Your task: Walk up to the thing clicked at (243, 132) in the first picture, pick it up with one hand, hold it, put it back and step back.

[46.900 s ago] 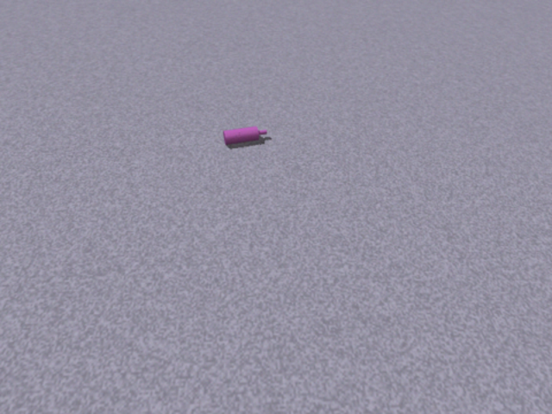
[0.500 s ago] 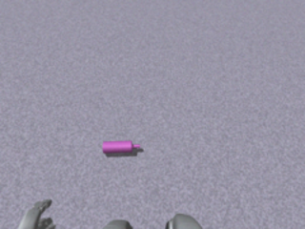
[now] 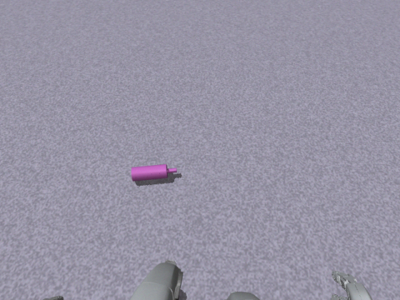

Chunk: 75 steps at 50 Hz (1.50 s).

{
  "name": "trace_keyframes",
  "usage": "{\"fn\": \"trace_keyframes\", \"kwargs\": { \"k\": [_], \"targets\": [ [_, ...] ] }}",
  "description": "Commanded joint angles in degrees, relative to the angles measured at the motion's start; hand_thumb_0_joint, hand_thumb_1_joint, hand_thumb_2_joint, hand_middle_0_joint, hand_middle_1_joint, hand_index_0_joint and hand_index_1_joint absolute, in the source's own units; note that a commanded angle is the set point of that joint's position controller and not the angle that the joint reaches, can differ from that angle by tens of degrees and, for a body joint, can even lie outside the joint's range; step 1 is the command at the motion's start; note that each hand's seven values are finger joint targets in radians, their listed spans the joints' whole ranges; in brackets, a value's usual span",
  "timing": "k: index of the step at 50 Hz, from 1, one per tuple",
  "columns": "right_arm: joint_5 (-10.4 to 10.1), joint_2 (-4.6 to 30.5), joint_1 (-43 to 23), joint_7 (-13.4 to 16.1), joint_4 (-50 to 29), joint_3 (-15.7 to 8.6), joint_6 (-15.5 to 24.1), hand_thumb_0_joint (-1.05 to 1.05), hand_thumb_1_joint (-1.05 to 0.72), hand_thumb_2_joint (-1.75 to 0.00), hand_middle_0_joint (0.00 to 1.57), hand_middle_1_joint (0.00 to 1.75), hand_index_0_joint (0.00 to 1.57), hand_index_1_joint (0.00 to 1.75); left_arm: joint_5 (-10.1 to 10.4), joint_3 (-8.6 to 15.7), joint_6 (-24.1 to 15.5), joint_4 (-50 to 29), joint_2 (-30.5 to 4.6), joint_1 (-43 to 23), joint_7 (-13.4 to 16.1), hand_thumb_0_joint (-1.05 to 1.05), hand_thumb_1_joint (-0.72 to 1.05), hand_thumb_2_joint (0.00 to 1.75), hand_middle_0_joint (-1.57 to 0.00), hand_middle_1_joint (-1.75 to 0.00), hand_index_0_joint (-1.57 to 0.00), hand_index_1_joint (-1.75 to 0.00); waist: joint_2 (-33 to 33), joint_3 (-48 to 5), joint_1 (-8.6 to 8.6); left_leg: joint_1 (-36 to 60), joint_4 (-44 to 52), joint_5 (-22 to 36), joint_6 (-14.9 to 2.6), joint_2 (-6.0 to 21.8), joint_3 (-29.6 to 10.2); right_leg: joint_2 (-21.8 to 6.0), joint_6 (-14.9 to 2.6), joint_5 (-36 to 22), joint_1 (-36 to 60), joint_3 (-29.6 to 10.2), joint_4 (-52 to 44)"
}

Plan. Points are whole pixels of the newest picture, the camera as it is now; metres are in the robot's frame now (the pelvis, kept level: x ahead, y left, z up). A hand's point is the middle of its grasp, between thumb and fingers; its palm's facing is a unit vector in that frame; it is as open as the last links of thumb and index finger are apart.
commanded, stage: step back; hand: left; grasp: from above
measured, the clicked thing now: (154, 172) +0.76 +0.28 -0.72
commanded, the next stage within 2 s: stand in 1.74 s
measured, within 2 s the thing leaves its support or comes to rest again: neither
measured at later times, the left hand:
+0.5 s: hand out of the picture -0.09 +0.26 -0.15, palm faces +0.05 -0.93 -0.38, open 7.3 cm
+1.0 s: hand out of the picture -0.24 +0.26 -0.14, palm faces +0.10 -0.91 -0.40, open 7.4 cm
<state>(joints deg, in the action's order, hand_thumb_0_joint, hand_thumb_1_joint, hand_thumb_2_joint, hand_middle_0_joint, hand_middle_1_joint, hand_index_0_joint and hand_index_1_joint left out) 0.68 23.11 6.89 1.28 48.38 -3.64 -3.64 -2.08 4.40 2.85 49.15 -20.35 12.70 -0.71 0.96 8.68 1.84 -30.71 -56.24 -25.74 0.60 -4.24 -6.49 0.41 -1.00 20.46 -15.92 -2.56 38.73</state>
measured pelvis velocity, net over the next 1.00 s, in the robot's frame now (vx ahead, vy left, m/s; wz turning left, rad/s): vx -0.27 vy -0.03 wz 0.09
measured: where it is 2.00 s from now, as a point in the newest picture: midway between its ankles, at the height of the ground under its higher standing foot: outside the picture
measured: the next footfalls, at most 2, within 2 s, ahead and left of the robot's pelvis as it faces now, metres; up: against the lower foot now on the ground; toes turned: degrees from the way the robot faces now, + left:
left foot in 0.22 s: -0.06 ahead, +0.11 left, +0.00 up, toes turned +4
right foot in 0.58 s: -0.19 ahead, -0.15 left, +0.00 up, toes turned +5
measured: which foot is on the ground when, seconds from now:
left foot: up 0.00-0.20, down 0.22-0.60, up 0.62-0.84, down 0.86-1.00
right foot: down 0.00-0.24, up 0.26-0.56, down 0.58-1.00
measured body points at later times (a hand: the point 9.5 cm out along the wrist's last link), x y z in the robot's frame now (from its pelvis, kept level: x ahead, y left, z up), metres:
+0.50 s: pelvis -0.17 -0.01 +0.00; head -0.12 +0.01 +0.45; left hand -0.09 +0.31 -0.12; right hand -0.04 -0.31 -0.10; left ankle -0.10 +0.11 -0.72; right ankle -0.21 -0.15 -0.67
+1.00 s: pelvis -0.27 -0.03 +0.01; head -0.26 -0.02 +0.46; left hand -0.24 +0.31 -0.11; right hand -0.20 -0.33 -0.12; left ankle -0.27 +0.10 -0.72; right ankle -0.25 -0.15 -0.70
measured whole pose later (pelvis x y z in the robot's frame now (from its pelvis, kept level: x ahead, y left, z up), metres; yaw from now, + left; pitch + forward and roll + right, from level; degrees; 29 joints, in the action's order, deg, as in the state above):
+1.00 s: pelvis -0.27 -0.03 +0.01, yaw +5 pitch -3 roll +1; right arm 2.5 20.0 14.9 -0.8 57.0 -3.1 0.6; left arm -1.4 4.3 1.6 55.5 -24.0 12.7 -1.0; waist -2.4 3.8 0.7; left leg -13.4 -32.5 -16.9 -1.5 -2.1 -1.2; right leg -2.0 -1.2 27.3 -19.8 -1.6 47.4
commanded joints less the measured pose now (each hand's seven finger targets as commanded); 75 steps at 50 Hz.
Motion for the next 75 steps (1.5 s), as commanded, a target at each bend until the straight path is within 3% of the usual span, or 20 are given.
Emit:
{"fn": "trace_keyframes", "kwargs": {
  "k": [1, 7, 10, 12, 14, 18, 23, 28, 30, 31, 34, 39, 43, 45, 46, 55, 58, 67, 70, 75],
  "targets": [
    [-0.7, 10.2, 4.3, 0.7, -3.1, -2.2, 2.5, 0.0, -0.9, -0.9, 0.2, 0.3, 0.2, 0.3, -0.6, 4.4, -2.2, -8.5, -15.0, -9.2, 2.2, 0.0, 0.9, 0.9, -0.2, -0.3, -0.2, -0.3, -8.9, -7.0, -2.85, 4.1, -13.5, -0.4, 0.36, -3.1, -1.7, -12.8, -10.02, -21.9, -3.9, -9.0, -13.4],
    [0.3, 9.0, 3.2, 0.6, -3.6, -1.8, 2.7, 0.0, -0.9, -0.9, 0.2, 0.3, 0.2, 0.3, -0.5, 3.7, -1.2, -8.1, -14.9, -3.0, 2.8, 0.0, 0.9, 0.9, -0.2, -0.3, -0.2, -0.3, -12.4, -9.2, 1.4, 5.2, 10.1, -5.1, 0.36, 1.0, 3.9, -15.4, -10.84, -27.8, 9.6, -10.6, -9.9],
    [0.7, 9.2, 10.6, 0.3, -0.4, -2.6, 3.0, 0.0, -0.9, -0.9, 0.2, 0.3, 0.2, 0.3, 0.6, 3.0, -0.2, -9.0, -15.4, -6.6, 2.4, 0.0, 0.9, 0.9, -0.2, -0.3, -0.2, -0.3, -10.5, -12.3, -2.55, 17.7, 31.3, 10.2, -1.64, 2.0, 7.3, -13.4, -7.25, -25.1, 5.1, -7.9, -3.4],
    [2.0, 16.3, 8.0, 0.2, -1.4, -4.4, 3.2, 0.0, -0.9, -0.9, 0.2, 0.3, 0.2, 0.3, 1.2, 1.6, 0.1, -9.3, -10.9, -3.7, 2.0, 0.0, 0.9, 0.9, -0.2, -0.3, -0.2, -0.3, 8.7, -11.5, -1.13, 24.9, 36.0, 23.2, -8.88, 20.1, -18.7, -0.8, -0.44, 1.6, -13.1, 0.6, 11.7],
    [1.8, 19.3, 4.2, 0.0, -2.9, -4.9, 3.5, 0.0, -0.9, -0.9, 0.2, 0.3, 0.2, 0.3, 0.7, 3.3, 0.4, -8.7, -13.9, -9.4, 3.2, 0.0, 0.9, 0.9, -0.2, -0.3, -0.2, -0.3, 8.1, -9.5, -3.9, 10.0, 37.5, 29.8, -18.13, 27.1, -23.6, 3.5, 0.22, 17.1, -7.9, -7.4, 30.6],
    [1.5, 12.9, -1.7, 0.8, -3.6, -2.5, 3.7, 0.0, -0.9, -0.9, 0.2, 0.3, 0.2, 0.3, 1.5, 3.3, 0.3, -5.1, -13.2, -1.6, 2.6, 0.0, 0.9, 0.9, -0.2, -0.3, -0.2, -0.3, 5.8, -8.7, 0.98, 16.6, 30.8, 36.2, -13.98, 19.0, -8.0, 4.2, 0.8, 9.0, -11.9, -7.4, 35.3],
    [1.4, 12.8, 3.1, 0.7, -3.4, -3.0, 3.0, 0.0, -0.9, -0.9, 0.2, 0.3, 0.2, 0.3, 0.8, 2.4, -0.6, -6.1, -11.6, -3.4, 2.0, 0.0, 0.9, 0.9, -0.2, -0.3, -0.2, -0.3, 8.5, -12.2, -2.99, 27.2, 28.2, 37.7, -14.86, 19.6, -7.2, 1.6, 2.81, 10.9, -10.2, -3.0, 15.5],
    [1.1, 14.0, 0.1, -0.3, -3.5, -2.9, 1.2, 0.0, -0.9, -0.9, 0.2, 0.3, 0.2, 0.3, 0.1, 2.9, -2.3, 0.4, -12.1, 5.6, 1.4, 0.0, 0.9, 0.9, -0.2, -0.3, -0.2, -0.3, 8.3, -14.3, 0.4, 13.0, 25.0, 12.2, -8.36, 15.1, -2.8, 1.8, -1.24, -1.1, 9.3, 2.9, -14.4],
    [0.7, 8.7, -2.6, 0.1, -5.5, -1.8, 1.5, 0.0, -0.9, -0.9, 0.2, 0.3, 0.2, 0.3, -0.8, 5.5, -2.6, -1.5, -22.2, 2.1, 1.3, 0.0, 0.9, 0.9, -0.2, -0.3, -0.2, -0.3, -15.3, -8.6, 2.24, -1.5, 5.8, -7.0, -0.88, 1.0, 2.3, -20.2, -11.61, 17.3, -1.2, -29.1, -24.1],
    [0.9, 11.4, -3.6, 0.4, -4.8, -2.9, 1.2, 0.0, -0.9, -0.9, 0.2, 0.3, 0.2, 0.3, -0.8, 5.6, -2.8, -3.3, -24.3, -3.3, 1.6, 0.0, 0.9, 0.9, -0.2, -0.3, -0.2, -0.3, -13.8, -3.8, 1.81, 2.6, -3.9, -6.8, 0.43, 2.9, -4.7, -25.8, -15.88, 20.3, -13.4, -34.4, -26.7],
    [0.0, 11.0, 1.0, -0.2, -1.4, -2.6, 2.1, 0.0, -0.9, -0.9, 0.2, 0.3, 0.2, 0.3, -0.7, 4.0, -3.8, -4.0, -17.4, -9.0, 2.3, 0.0, 0.9, 0.9, -0.2, -0.3, -0.2, -0.3, -5.0, -3.7, -2.25, 1.7, -9.0, 1.5, 0.29, -0.4, -3.1, -15.0, -10.5, 2.4, -7.0, -14.5, -17.5],
    [1.3, 9.8, -0.1, -1.4, -0.7, -1.9, 3.8, 0.0, -0.9, -0.9, 0.2, 0.3, 0.2, 0.3, -1.2, 4.4, -4.4, -1.8, -17.6, -2.6, 1.5, 0.0, 0.9, 0.9, -0.2, -0.3, -0.2, -0.3, -12.1, -5.4, 2.2, 2.0, 10.7, -2.9, 0.9, 3.4, 2.9, -13.9, -9.29, 15.6, 4.4, -13.4, -17.8],
    [1.2, 9.5, 6.6, -1.5, 4.0, -2.9, 5.4, 0.0, -0.9, -0.9, 0.2, 0.3, 0.2, 0.3, -0.5, 2.4, -3.0, -1.1, -15.7, -3.3, 0.7, 0.0, 0.9, 0.9, -0.2, -0.3, -0.2, -0.3, -6.9, -6.8, -1.52, 24.5, 35.0, 5.0, -1.26, 1.7, 6.6, -10.3, -5.91, 10.5, -4.8, -7.0, -9.7],
    [2.0, 16.5, 7.4, -1.0, 4.1, -3.9, 6.1, 0.0, -0.9, -0.9, 0.2, 0.3, 0.2, 0.3, 1.2, 0.8, -3.1, -1.4, -10.7, -5.2, 0.6, 0.0, 0.9, 0.9, -0.2, -0.3, -0.2, -0.3, 10.3, -7.5, -3.51, 24.8, 44.1, -17.9, -10.18, 21.1, -26.9, -0.9, 0.13, 11.3, -17.6, 3.5, 5.9],
    [1.6, 19.0, 6.0, -1.3, 3.1, -4.7, 6.2, 0.0, -0.9, -0.9, 0.2, 0.3, 0.2, 0.3, 0.5, 2.6, -3.3, -0.8, -15.9, -7.8, 0.9, 0.0, 0.9, 0.9, -0.2, -0.3, -0.2, -0.3, 6.4, -2.5, -4.21, 13.8, 46.7, -23.4, -15.48, 24.6, -30.5, -3.0, -0.07, 13.2, -12.9, -1.3, 12.7],
    [0.8, 9.6, 1.7, -1.5, 2.7, -1.8, 4.8, 0.0, -0.9, -0.9, 0.2, 0.3, 0.2, 0.3, 0.0, 2.6, -5.3, 5.3, -13.0, 1.5, 0.7, 0.0, 0.9, 0.9, -0.2, -0.3, -0.2, -0.3, 3.1, -7.1, 1.16, 4.7, 27.9, -3.6, -5.22, 10.8, -3.1, 0.2, -0.9, -1.7, 14.3, 2.4, -15.0],
    [1.0, 9.9, 1.9, -0.7, 2.7, -1.9, 4.8, 0.0, -0.9, -0.9, 0.2, 0.3, 0.2, 0.3, -0.4, 4.2, -6.1, 3.5, -20.7, -0.8, 1.1, 0.0, 0.9, 0.9, -0.2, -0.3, -0.2, -0.3, -7.3, -2.1, 1.41, -1.6, 4.2, -6.5, -1.04, 4.2, -0.9, -23.0, -12.88, 21.0, 4.7, -29.8, -26.8],
    [1.1, 6.8, 4.8, -1.3, 6.8, -1.8, 6.1, 0.0, -0.9, -0.9, 0.2, 0.3, 0.2, 0.3, 1.1, 0.9, -5.5, 2.9, -14.2, -6.1, 0.9, 0.0, 0.9, 0.9, -0.2, -0.3, -0.2, -0.3, -6.4, -8.4, -2.33, 22.5, 31.4, 16.0, -1.29, 4.2, 6.9, -10.3, -4.63, -21.4, -0.6, -1.5, -9.6],
    [0.7, 13.4, 0.4, -0.8, 5.9, -2.2, 6.3, 0.0, -0.9, -0.9, 0.2, 0.3, 0.2, 0.3, 2.7, 0.2, -4.6, 4.2, -12.0, -5.7, 1.3, 0.0, 0.9, 0.9, -0.2, -0.3, -0.2, -0.3, 5.8, -10.8, -0.85, 15.7, 36.1, 14.8, -10.31, 19.8, -11.7, -2.0, -0.11, 2.8, 2.9, 2.7, -3.0],
    [0.5, 9.6, -4.0, -0.8, 7.2, -0.8, 6.0, 0.0, -0.9, -0.9, 0.2, 0.3, 0.2, 0.3, 1.9, -0.3, -5.5, 7.4, -12.9, -4.9, 1.3, 0.0, 0.9, 0.9, -0.2, -0.3, -0.2, -0.3, 6.1, -11.2, -0.19, 18.2, 33.5, 25.1, -3.85, 13.1, -2.1, -4.7, -0.91, -13.1, 8.0, -0.3, -11.8]
  ]
}}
